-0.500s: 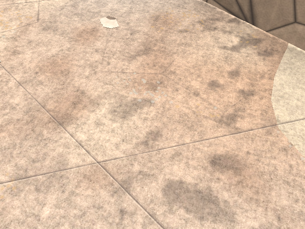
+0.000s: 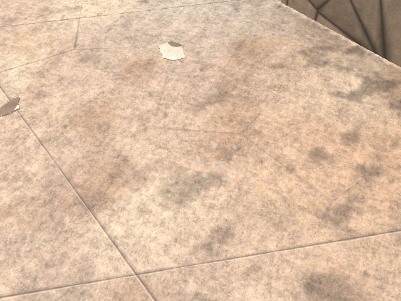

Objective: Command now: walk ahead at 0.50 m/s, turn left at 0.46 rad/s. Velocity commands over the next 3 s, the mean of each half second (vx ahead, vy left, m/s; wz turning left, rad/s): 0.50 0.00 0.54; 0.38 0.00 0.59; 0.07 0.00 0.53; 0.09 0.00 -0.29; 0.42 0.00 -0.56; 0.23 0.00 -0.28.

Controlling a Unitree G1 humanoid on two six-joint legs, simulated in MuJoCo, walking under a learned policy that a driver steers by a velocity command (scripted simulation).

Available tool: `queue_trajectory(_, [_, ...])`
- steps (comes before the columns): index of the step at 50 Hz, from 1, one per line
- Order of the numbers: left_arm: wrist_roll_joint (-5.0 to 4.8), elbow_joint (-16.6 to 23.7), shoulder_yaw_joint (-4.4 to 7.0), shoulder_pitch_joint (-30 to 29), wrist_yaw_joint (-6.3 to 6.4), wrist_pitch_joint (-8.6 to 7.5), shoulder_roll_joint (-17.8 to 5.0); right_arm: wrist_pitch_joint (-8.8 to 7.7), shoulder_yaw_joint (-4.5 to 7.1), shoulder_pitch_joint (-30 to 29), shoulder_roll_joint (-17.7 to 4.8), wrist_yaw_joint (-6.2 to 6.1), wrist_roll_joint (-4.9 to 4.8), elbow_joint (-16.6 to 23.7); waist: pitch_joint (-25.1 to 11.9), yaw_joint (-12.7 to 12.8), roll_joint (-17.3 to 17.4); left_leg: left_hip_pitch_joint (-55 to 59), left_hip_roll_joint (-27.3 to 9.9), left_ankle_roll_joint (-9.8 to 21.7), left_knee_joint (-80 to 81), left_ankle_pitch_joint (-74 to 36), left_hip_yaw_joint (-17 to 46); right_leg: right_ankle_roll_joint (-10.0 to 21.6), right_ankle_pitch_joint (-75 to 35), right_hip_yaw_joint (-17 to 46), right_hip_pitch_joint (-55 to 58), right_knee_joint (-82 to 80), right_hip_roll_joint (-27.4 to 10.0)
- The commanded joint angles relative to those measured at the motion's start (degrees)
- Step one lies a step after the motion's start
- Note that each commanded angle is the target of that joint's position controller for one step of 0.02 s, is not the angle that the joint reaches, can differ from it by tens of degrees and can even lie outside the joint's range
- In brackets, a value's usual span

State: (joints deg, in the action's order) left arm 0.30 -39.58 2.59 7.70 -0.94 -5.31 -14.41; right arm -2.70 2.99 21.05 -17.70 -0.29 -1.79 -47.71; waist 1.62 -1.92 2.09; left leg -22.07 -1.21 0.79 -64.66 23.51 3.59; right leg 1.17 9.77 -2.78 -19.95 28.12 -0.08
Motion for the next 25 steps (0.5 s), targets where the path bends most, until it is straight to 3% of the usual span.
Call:
queue_trajectory(1, [0.33, 0.05, 1.9, 3.53, 0.16, -0.73, -5.54, 0.28, 1.69, -1.34, -4.15, 0.03, 0.01, 5.29, -2.05, 2.18, -9.83, -14.73, -6.34, -0.56, -2.4, -5.72, 2.29, 8.96, 0.15, 15.31, 13.12, -17.72, -15.31])
queue_trajectory(4, [0.4, -1.59, 2.66, 2.55, 0.34, -1.73, -6.96, 1.65, 1.56, -3.05, -2.28, 0.02, 0.34, 6.62, -0.08, 1.02, -7.35, -15.64, -7.02, -1.61, 1.01, -10.34, 2.31, 10.05, -7.03, 8.33, 10.37, -20.71, -15.54])
queue_trajectory(8, [0.36, -3.45, 3.35, 3.62, 1.0, -1.4, -9.07, 1.27, 1.12, -8.46, -1.36, 1.17, 0.51, 8.53, 1.05, 2.42, -5.4, -15.94, -6.61, -1.52, 13.89, -21.8, 0.85, 9.24, -11.79, 0.03, 12.65, -21.27, -14.25])
queue_trajectory(12, [-0.53, -5.31, 4.08, 6.79, 1.38, -0.37, -11.45, 1.02, 0.62, -16.25, -0.91, 2.65, 0.55, 11.54, 3.15, 5.29, -4.14, -15.04, -5.62, -0.02, 23.8, -24.84, -2.74, 8.1, -12.05, -4.37, 16.89, -20.89, -15.48])
queue_trajectory(15, [-1.58, -6.62, 4.68, 8.28, 1.34, 0.83, -12.89, 1.29, 0.96, -19.17, -2.05, 3.33, 0.64, 13.75, 3.92, 5.43, -4.43, -15.6, -4.43, 2.15, 27.23, -19.38, -4.72, 6.73, -16.97, -6.08, 22.87, -17.45, -17.15])
queue_trajectory(17, [-2.16, -6.69, 5.17, 7.68, 1.52, 1.63, -14.62, 1.61, 1.9, -16.88, -3.78, 3.46, 0.87, 14.23, 1.09, 3.09, -6.1, -9.69, -1.0, 4.4, 27.83, -13.33, -8.05, 5.42, -34.65, -7.99, 24.96, -9.82, -17.03])
queue_trajectory(18, [-2.47, -6.57, 5.28, 6.98, 1.62, 2.14, -15.11, 1.8, 3.0, -11.47, -5.48, 3.32, 0.81, 13.17, -2.31, -0.34, -6.24, -2.09, 1.7, 5.92, 29.0, -12.16, -9.91, 4.45, -42.87, -9.43, 24.2, -1.3, -16.0])
queue_trajectory(19, [-2.43, -6.34, 4.76, 6.79, 1.77, 2.4, -13.96, 2.04, 4.93, -1.88, -8.65, 2.7, 0.56, 10.49, -7.37, -5.28, -4.76, 11.94, 4.66, 8.02, 31.83, -15.0, -10.28, 2.5, -42.95, -11.16, 18.82, 11.41, -13.54])
queue_trajectory(20, [-0.27, -5.17, 3.29, 8.56, 1.83, 2.05, -10.34, 2.67, 6.86, 6.29, -14.34, 1.39, 0.09, 8.81, -12.55, -7.36, 4.56, 28.89, -4.2, 11.95, 33.19, -16.65, 4.69, -0.56, -19.67, -11.6, 3.37, 30.64, -10.32])
queue_trajectory(21, [1.08, -1.98, 1.04, 12.46, 1.2, 0.41, -3.62, 1.71, 6.71, 2.59, -18.78, 1.57, 0.07, 10.45, -18.41, -0.14, 15.23, 42.35, -16.18, 22.66, 42.63, -2.29, 38.61, -3.52, 25.5, -1.77, -18.9, 47.22, 1.93])
queue_trajectory(22, [-1.37, -1.67, 2.01, 5.39, 0.54, -1.34, -9.43, 0.64, 5.21, 3.37, -13.18, 2.17, 0.3, 11.6, -19.97, -5.02, 6.46, 42.55, -17.63, 21.5, 48.73, 2.29, 42.27, -2.33, 24.02, 7.9, -24.65, 51.17, 0.14])
queue_trajectory(23, [-2.94, -0.18, 2.41, 1.55, 0.25, -2.3, -10.95, -0.25, 4.38, 1.5, -10.6, 2.3, 0.73, 11.05, -12.02, -4.61, 4.61, 36.99, -16.22, 19.06, 49.11, -1.72, 34.39, -0.89, 18.2, 7.17, -28.37, 49.22, -2.14])
queue_trajectory(24, [-1.98, -0.67, 2.16, 1.35, 0.68, -2.79, -10.11, -0.62, 3.9, -1.68, -9.22, 2.21, 0.68, 11.29, -8.11, -2.19, 0.05, 29.22, -13.65, 17.1, 48.6, -7.99, 27.79, -0.35, 13.31, 7.26, -25.68, 44.54, -4.65])
queue_trajectory(25, [-0.48, -1.27, 2.48, 1.72, 1.09, -2.78, -10.3, -0.63, 3.41, -5.25, -7.62, 1.98, 1.03, 11.95, -5.69, 0.09, -0.57, 22.21, -11.5, 15.8, 48.87, -14.88, 22.58, -0.69, 10.2, 7.39, -21.58, 39.59, -6.2])
